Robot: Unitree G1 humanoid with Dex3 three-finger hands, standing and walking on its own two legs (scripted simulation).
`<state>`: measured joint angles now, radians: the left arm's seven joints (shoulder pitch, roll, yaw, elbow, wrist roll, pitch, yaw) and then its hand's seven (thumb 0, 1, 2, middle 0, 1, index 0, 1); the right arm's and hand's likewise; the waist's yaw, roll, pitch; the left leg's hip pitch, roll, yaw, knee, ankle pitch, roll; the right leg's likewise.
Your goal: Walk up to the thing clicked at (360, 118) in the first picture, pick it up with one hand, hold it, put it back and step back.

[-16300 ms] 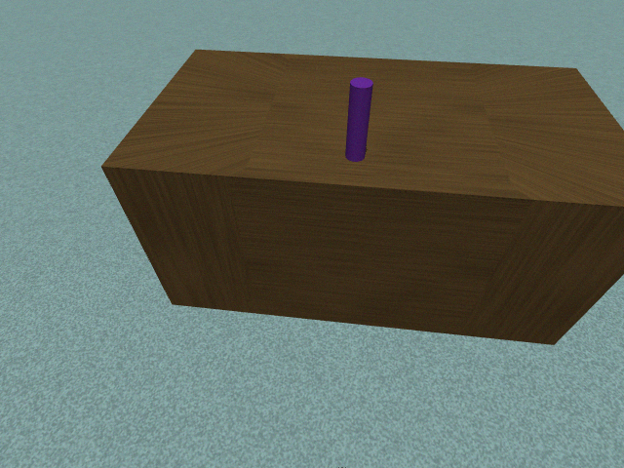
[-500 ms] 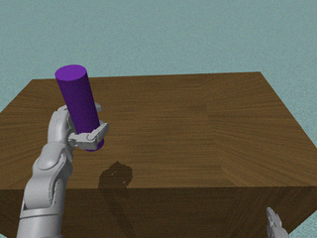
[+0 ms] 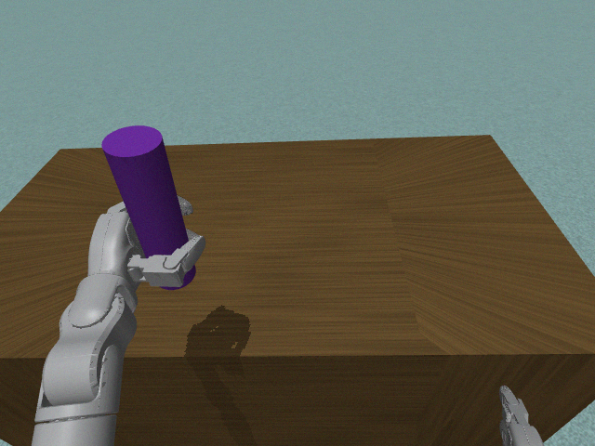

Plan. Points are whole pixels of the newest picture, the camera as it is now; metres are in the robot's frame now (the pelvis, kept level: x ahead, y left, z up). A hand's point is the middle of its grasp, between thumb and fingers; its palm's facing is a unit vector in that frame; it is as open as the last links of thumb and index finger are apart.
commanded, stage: hold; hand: left
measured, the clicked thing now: (157, 218) +0.32 +0.17 +0.22
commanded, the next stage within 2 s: crouch in 1.64 s
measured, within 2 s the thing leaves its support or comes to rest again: neither
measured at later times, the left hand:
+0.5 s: hand (176, 235) +0.33 +0.17 +0.18, palm faces +0.12 -0.99 -0.01, open 7.3 cm
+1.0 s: hand (174, 236) +0.32 +0.17 +0.18, palm faces +0.11 -0.99 -0.01, open 7.3 cm
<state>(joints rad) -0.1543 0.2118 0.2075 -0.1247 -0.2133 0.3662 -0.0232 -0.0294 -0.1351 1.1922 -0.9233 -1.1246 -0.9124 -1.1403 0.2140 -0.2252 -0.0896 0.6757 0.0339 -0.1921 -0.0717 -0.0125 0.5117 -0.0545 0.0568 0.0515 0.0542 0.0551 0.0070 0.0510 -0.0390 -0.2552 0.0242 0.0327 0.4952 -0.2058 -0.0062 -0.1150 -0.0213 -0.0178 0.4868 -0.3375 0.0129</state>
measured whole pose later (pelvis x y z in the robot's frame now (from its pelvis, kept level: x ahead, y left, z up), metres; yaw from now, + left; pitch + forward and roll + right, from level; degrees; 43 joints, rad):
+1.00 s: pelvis +0.00 +0.00 +0.00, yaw +0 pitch -2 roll +0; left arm -0.21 0.22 0.21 -0.07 -0.22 0.38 -0.02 -0.03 -0.13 1.19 -0.92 -1.13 -0.91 -1.14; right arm 0.21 -0.23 -0.08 0.69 0.04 -0.19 -0.06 -0.01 0.52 -0.05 0.06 0.05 0.05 0.06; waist 0.01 0.05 -0.04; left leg -0.24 0.02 0.03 0.47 -0.19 -0.01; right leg -0.11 -0.02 -0.02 0.47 -0.32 0.01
